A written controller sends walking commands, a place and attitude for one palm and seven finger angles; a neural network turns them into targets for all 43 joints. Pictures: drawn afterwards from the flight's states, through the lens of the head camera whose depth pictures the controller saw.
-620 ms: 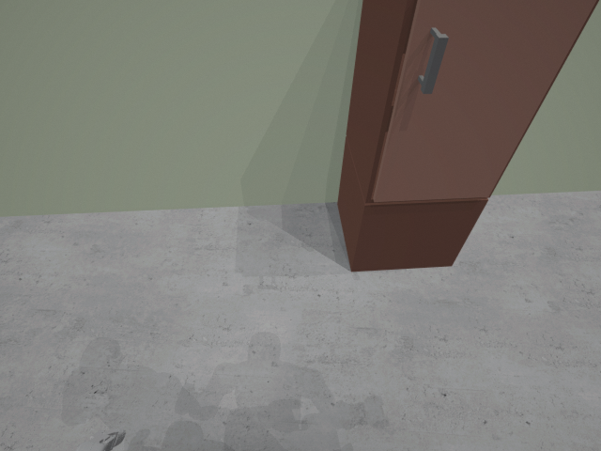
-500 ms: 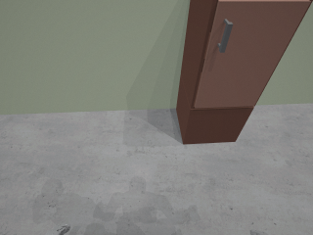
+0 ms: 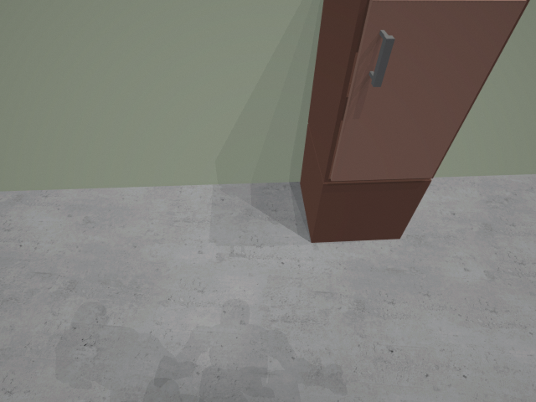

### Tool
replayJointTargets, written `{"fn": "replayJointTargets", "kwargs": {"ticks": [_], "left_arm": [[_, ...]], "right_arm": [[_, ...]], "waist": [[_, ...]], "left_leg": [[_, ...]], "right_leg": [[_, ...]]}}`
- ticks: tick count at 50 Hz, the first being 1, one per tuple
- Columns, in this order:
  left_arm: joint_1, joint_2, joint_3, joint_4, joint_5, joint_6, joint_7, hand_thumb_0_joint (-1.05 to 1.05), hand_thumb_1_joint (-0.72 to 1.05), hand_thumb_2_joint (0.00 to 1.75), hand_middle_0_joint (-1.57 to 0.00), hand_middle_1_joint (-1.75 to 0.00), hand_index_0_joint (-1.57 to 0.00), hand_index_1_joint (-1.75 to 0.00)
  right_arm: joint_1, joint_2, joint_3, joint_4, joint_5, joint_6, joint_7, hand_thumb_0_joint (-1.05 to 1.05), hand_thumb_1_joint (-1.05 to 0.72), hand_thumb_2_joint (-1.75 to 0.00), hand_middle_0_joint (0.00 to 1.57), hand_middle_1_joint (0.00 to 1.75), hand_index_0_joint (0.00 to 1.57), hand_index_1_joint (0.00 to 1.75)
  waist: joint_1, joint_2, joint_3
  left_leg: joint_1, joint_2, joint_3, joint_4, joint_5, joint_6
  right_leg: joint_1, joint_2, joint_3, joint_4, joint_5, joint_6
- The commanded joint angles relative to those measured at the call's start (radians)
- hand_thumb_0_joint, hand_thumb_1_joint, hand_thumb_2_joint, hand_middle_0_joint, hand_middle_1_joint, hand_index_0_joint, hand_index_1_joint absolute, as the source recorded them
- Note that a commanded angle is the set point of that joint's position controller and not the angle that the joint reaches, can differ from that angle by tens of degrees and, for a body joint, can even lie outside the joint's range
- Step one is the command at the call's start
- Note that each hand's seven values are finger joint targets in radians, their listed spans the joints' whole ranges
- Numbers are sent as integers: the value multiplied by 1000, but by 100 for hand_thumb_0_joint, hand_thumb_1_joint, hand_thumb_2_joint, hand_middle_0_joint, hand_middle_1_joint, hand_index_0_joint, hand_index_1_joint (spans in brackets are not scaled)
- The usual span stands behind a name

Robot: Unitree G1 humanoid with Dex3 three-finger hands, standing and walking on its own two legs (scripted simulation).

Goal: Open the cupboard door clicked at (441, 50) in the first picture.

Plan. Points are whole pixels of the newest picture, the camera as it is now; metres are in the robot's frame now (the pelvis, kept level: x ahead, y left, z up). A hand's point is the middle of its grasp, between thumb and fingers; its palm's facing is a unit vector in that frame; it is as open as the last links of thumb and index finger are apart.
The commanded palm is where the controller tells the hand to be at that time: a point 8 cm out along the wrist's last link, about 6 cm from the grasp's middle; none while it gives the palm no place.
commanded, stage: stand and wait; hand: left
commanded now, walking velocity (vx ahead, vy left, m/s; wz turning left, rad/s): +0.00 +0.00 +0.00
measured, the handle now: (379, 58) +0.90 -0.23 +0.12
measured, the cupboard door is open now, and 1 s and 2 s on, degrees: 0 0 0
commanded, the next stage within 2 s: look at it before walking up in 0.34 s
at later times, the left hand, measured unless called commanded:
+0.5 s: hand out of the picture +0.06 +0.24 -0.16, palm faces -0.03 -0.94 -0.33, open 7.4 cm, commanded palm none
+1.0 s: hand out of the picture +0.07 +0.25 -0.15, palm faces -0.02 -0.94 -0.34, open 7.4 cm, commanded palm none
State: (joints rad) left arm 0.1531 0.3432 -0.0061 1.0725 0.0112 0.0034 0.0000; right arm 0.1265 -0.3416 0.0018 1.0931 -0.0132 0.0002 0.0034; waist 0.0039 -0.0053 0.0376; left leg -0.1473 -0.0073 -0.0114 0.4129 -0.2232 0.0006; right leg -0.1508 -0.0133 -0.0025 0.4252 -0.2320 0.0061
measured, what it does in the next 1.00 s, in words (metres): stands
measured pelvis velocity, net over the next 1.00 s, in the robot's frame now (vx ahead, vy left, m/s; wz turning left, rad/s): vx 0.00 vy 0.00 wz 0.00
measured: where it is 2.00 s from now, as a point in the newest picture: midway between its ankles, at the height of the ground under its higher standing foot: outside the picture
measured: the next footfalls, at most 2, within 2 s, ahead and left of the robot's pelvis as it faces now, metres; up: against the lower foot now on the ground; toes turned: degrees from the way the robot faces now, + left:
left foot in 2.00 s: +0.03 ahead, +0.10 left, +0.00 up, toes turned -28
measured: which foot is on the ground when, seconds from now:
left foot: down 0.00-1.00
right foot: down 0.00-1.00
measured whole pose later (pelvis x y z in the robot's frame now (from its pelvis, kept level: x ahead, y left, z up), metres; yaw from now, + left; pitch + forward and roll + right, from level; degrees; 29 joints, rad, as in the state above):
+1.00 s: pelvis +0.00 +0.00 +0.00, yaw +0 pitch -2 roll +0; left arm 0.14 0.34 -0.01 1.09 0.01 -0.01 0.00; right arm 0.11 -0.34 0.01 1.11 -0.01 -0.01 0.01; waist 0.01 0.00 0.04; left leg -0.13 0.00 -0.01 0.36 -0.19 0.00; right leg -0.14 -0.01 -0.01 0.38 -0.20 0.00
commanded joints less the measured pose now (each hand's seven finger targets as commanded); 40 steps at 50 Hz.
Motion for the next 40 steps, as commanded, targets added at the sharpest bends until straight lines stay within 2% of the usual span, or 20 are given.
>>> {"fn": "replayJointTargets", "kwargs": {"ticks": [1, 8, 13, 19, 24, 40], "left_arm": [[-56, 203, 43, -62, -2, -28, 11, 0, 90, 90, -20, -30, -20, -30], [-58, 202, 42, -53, -1, -27, 9, 0, 90, 90, -20, -30, -20, -30], [-54, 200, 42, -51, 0, -25, 8, 0, 90, 90, -20, -30, -20, -30], [-52, 199, 43, -51, 1, -29, 9, 0, 90, 90, -20, -30, -20, -30], [-48, 197, 43, -47, 1, -31, 10, 0, 90, 90, -20, -30, -20, -30], [-47, 198, 43, -42, 2, -30, 10, 0, 90, 90, -20, -30, -20, -30]], "right_arm": [[-63, -198, -38, -66, 3, -33, -17, 0, -90, -90, 20, 30, 20, 30], [-53, -198, -38, -51, 2, -30, -14, 0, -90, -90, 20, 30, 20, 30], [-47, -199, -37, -46, 2, -32, -13, 0, -90, -90, 20, 30, 20, 30], [-40, -195, -38, -44, 4, -34, -14, 0, -90, -90, 20, 30, 20, 30], [-41, -197, -38, -43, 4, -35, -14, 0, -90, -90, 20, 30, 20, 30], [-49, -199, -37, -44, 5, -36, -16, 0, -90, -90, 20, 30, 20, 30]], "waist": [[0, 1, -64], [-2, -1, -27], [1, 16, -35], [0, -5, -51], [-1, 4, -70], [1, 9, -59]], "left_leg": [[-12, 114, -90, -82, 122, 31], [-24, 112, -95, -99, 71, 28], [-34, 113, -105, -112, 42, 29], [-22, 116, -103, -102, 81, 29], [-3, 120, -102, -98, 113, 28], [5, 124, -99, -112, 140, 28]], "right_leg": [[10, -112, 99, -87, 107, -39], [-23, -110, 108, -114, 25, -38], [-20, -105, 108, -116, -6, -36], [-13, -107, 106, -113, 33, -36], [-4, -109, 103, -106, 75, -37], [8, -108, 95, -109, 112, -34]]}}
